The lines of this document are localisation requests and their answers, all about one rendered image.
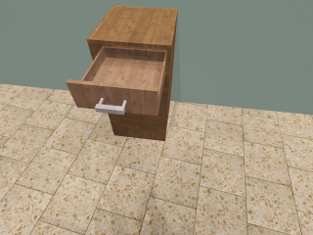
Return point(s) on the handle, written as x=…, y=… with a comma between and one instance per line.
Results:
x=110, y=109

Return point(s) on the cabinet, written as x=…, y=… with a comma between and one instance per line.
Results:
x=144, y=28

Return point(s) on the drawer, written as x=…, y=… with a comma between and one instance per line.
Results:
x=122, y=74

